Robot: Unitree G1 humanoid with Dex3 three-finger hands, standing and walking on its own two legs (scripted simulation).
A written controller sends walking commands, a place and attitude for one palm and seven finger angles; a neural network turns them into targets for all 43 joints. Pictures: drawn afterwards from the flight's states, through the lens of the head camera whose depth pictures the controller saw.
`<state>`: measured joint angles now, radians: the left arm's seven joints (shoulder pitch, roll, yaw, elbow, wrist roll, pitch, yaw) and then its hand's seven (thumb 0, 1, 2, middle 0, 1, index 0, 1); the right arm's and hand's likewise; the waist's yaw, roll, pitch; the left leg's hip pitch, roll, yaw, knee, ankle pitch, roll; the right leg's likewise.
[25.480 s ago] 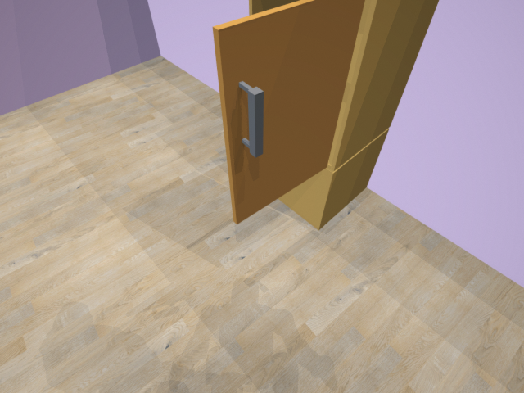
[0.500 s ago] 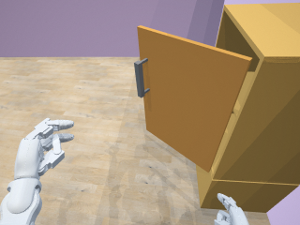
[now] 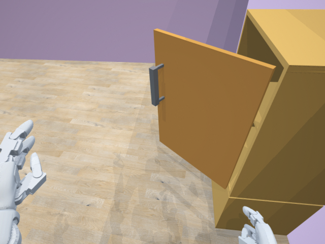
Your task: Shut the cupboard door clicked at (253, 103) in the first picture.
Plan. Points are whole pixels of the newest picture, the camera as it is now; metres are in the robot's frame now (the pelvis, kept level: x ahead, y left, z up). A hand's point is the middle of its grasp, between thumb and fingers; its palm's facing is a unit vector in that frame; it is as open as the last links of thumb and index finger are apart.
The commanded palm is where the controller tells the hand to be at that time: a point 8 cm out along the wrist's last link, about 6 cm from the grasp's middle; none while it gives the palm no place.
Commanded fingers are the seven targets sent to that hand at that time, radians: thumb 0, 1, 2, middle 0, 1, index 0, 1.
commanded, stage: draw the hand back to the body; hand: left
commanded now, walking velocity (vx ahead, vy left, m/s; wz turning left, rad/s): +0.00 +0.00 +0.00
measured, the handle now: (158, 85) +0.68 +0.11 +0.05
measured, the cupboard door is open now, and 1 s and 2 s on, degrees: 52 52 52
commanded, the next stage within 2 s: step back with the hand held close in 0.04 s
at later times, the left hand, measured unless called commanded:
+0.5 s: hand (48, 172) +0.20 +0.25 +0.15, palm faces +0.34 -0.81 -0.48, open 7.4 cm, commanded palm +0.14 +0.30 +0.17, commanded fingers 0.00 0.90 0.90 -0.20 -0.30 -0.20 -0.30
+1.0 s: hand (7, 203) +0.13 +0.29 +0.15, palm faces +0.46 -0.77 -0.44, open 7.4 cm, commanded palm +0.07 +0.32 +0.17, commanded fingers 0.00 0.90 0.90 -0.20 -0.30 -0.20 -0.30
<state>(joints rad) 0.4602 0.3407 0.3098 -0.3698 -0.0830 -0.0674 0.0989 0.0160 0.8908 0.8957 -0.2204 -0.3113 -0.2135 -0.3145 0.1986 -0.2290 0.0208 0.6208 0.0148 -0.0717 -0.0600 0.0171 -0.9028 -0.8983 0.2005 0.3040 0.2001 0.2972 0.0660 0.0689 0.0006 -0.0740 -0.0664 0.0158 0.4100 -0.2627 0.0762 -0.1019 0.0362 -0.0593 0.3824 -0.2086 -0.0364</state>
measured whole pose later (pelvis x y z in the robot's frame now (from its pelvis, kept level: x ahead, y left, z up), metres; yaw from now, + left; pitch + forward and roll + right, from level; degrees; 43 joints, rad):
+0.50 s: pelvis -0.01 +0.00 -0.01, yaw -1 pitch +1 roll -1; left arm 0.55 0.42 0.38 -0.44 -0.07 -0.16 0.11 0.01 0.89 0.90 -0.21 -0.30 -0.21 -0.30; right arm 0.19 -0.26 -0.03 0.57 0.03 0.04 -0.08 0.02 -0.90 -0.90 0.20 0.30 0.20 0.30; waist 0.00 0.04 -0.01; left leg -0.25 -0.06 0.04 0.52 -0.29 0.08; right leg -0.29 0.04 -0.04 0.50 -0.23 -0.03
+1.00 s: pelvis -0.08 +0.02 -0.03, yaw -1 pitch -1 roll -2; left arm 0.47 0.40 0.45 -0.48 -0.01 -0.22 0.13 0.01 0.89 0.90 -0.21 -0.30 -0.21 -0.30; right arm 0.25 -0.23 0.00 0.55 0.00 -0.01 -0.07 0.02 -0.90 -0.90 0.20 0.30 0.20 0.30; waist 0.01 -0.01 0.01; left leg -0.40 -0.07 0.06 0.70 -0.29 0.12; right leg -0.42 0.04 0.00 0.66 -0.22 0.00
